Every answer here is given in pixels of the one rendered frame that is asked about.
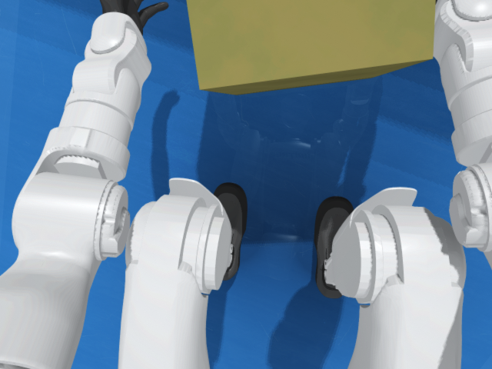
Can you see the robot left forearm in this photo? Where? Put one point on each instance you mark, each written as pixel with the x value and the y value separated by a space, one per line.
pixel 92 137

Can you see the robot right upper arm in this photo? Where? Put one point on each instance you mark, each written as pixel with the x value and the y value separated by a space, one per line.
pixel 471 208

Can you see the robot right forearm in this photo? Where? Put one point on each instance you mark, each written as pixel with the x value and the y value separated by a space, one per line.
pixel 463 49

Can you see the left robot hand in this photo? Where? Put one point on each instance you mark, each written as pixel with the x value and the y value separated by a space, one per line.
pixel 130 8

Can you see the robot left upper arm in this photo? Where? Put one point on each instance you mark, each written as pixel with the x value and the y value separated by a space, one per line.
pixel 65 226

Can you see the carton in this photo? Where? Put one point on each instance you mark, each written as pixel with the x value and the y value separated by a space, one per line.
pixel 250 46

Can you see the robot left shin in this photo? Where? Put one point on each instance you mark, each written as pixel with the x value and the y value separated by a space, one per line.
pixel 178 186

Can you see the right robot foot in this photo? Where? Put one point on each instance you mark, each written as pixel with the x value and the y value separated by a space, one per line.
pixel 331 214

